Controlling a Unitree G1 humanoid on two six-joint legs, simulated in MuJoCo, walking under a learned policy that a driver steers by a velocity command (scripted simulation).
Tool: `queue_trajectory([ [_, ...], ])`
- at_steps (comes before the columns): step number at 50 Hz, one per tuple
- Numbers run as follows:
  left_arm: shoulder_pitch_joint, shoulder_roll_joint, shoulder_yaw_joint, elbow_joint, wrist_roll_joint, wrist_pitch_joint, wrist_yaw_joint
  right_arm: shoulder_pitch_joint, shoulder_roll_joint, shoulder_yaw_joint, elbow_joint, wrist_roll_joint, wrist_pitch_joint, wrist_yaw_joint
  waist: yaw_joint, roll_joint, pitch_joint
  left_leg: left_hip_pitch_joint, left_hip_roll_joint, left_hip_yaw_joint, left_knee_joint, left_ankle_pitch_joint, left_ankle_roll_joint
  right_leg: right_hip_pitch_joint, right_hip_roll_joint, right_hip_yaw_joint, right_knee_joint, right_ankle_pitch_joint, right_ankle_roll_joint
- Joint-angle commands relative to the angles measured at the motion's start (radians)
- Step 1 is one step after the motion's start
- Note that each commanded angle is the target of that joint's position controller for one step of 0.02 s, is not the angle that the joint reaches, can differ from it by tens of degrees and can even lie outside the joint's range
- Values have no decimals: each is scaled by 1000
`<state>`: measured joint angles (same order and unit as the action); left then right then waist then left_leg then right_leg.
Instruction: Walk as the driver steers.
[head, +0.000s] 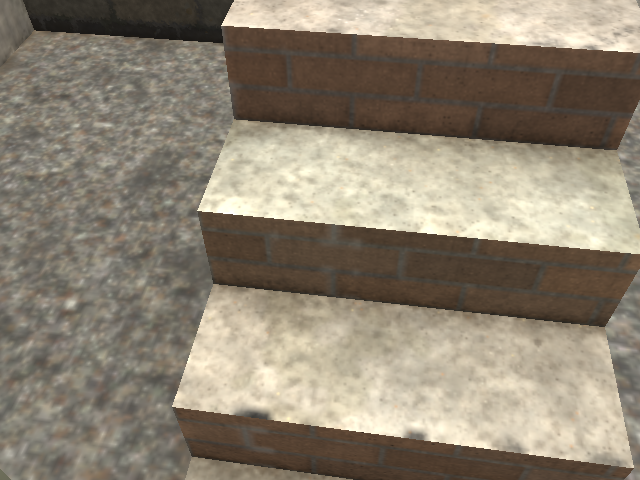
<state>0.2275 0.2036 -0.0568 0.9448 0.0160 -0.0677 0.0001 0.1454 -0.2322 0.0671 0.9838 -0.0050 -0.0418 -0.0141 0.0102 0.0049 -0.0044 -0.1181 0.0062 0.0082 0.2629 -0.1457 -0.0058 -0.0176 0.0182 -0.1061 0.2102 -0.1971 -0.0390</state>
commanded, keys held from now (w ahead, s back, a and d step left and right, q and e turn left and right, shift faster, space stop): w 1.00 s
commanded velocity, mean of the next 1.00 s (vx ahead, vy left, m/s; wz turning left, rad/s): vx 0.50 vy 0.00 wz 0.00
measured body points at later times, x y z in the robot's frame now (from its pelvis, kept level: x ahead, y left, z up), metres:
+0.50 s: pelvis +0.00 -0.01 +0.00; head +0.01 -0.01 +0.45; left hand +0.09 +0.23 -0.14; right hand +0.12 -0.25 -0.13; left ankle +0.00 +0.12 -0.75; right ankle -0.05 -0.09 -0.75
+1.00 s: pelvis +0.00 -0.01 +0.00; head +0.01 -0.01 +0.45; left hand +0.09 +0.23 -0.14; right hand +0.12 -0.25 -0.13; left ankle +0.00 +0.12 -0.75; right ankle -0.05 -0.09 -0.75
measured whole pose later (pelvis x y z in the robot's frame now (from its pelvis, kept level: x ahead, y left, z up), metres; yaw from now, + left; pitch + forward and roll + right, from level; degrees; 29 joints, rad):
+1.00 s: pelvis +0.00 -0.01 +0.00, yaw -1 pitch +0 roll +0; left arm 0.20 0.22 -0.07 0.96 0.01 -0.07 0.00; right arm 0.13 -0.25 0.07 0.97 -0.01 -0.04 -0.02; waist 0.01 0.01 0.00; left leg -0.11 0.03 0.02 0.26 -0.15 -0.02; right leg -0.01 0.04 -0.08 0.19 -0.19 -0.05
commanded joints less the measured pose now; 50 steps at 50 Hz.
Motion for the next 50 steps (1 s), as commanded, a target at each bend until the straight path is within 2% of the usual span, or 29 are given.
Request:
queue_trajectory([
  [1, 13, 99, 18, -40, -2, -9, 4, -40, -99, -15, -57, 0, -11, -5, 5, -7, -24, -29, 123, -83, -11, 221, 40, 36, -155, 105, -12, 271, 4],
  [50, -27, 120, 12, -26, -3, -8, -3, -52, -117, -13, -69, -2, -9, -5, -1, -9, -27, -11, 135, -62, -20, 191, 24, 33, -151, 133, -24, 296, 2],
])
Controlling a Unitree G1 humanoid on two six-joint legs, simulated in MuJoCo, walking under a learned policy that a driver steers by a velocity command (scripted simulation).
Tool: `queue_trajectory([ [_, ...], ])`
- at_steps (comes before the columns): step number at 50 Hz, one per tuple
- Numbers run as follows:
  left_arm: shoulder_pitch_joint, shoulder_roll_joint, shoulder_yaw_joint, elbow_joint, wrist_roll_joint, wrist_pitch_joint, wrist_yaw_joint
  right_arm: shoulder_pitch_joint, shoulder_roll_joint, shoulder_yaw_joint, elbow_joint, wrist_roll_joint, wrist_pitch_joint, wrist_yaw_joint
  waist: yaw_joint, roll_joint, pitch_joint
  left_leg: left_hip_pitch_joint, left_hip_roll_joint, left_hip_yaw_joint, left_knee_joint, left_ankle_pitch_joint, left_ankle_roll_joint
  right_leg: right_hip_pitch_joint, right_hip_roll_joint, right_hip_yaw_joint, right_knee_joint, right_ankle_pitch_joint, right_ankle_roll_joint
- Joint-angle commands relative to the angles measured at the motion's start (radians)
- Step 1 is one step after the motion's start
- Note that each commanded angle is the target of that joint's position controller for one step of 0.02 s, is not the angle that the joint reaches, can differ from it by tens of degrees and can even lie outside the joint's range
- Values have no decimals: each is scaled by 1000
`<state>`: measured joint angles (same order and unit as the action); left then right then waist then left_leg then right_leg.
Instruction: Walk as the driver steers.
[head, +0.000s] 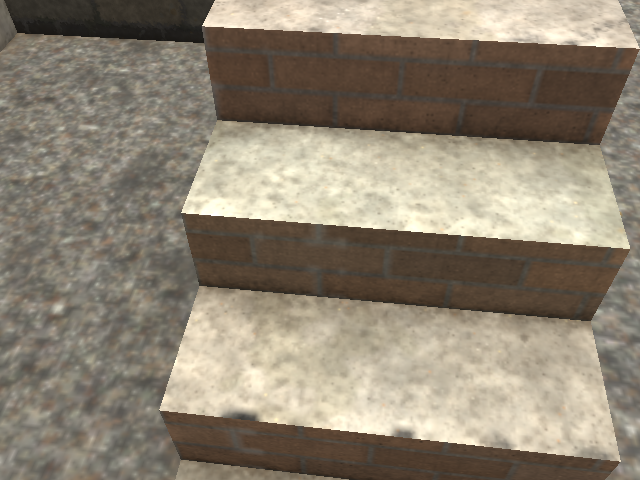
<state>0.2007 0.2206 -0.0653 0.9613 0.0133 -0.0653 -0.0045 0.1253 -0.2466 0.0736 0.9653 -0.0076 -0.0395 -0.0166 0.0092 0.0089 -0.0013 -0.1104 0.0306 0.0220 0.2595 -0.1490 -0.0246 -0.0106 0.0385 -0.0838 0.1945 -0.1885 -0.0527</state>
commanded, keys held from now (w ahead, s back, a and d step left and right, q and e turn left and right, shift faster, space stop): w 0.60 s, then no key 0.40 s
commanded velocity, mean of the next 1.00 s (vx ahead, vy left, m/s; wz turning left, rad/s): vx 0.40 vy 0.00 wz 0.00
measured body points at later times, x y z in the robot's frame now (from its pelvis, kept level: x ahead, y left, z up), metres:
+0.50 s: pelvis +0.00 +0.00 +0.00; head +0.01 +0.00 +0.45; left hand +0.09 +0.24 -0.14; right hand +0.12 -0.24 -0.13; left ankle -0.01 +0.14 -0.75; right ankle -0.05 -0.08 -0.75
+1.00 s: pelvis +0.00 +0.00 +0.00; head +0.01 +0.00 +0.45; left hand +0.04 +0.24 -0.15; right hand +0.05 -0.25 -0.15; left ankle -0.01 +0.14 -0.75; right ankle -0.05 -0.08 -0.75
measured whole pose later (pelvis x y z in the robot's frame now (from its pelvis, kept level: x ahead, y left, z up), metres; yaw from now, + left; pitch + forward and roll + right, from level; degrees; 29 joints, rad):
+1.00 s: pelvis +0.00 +0.00 +0.00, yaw -1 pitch -1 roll +0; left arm 0.26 0.22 -0.04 1.01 0.01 -0.04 -0.01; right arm 0.21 -0.25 0.05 1.02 -0.01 -0.02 -0.01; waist -0.01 0.01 0.02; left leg -0.14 0.04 0.03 0.34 -0.19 -0.03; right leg -0.04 0.04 -0.08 0.29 -0.23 -0.05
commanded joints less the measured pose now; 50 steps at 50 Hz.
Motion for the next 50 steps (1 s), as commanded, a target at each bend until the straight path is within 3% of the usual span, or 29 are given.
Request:
queue_trajectory([
  [1, -1, 103, 20, -42, -1, -10, 2, -32, -102, -20, -50, 0, -11, -3, 0, -13, -31, -18, 111, -76, -16, 194, 42, 26, -171, 111, -9, 287, 15],
  [30, -7, 107, 21, -42, -1, -9, 2, -33, -106, -23, -53, -1, -11, -3, -1, -12, -32, -6, 115, -69, -17, 200, 40, 22, -168, 121, -10, 294, 15],
  [33, 15, 119, 26, -30, -2, -4, 0, -2, -112, -26, -40, -4, -12, 0, -5, -10, -32, -1, 112, -61, 10, 214, 37, 20, -166, 110, 15, 327, 17],
  [50, 97, 102, 46, 17, -4, 18, 1, 115, -107, -42, 29, 2, 16, -1, -17, -9, 20, -31, 111, -56, 67, 169, 36, -46, -157, 103, 65, 236, 20],
])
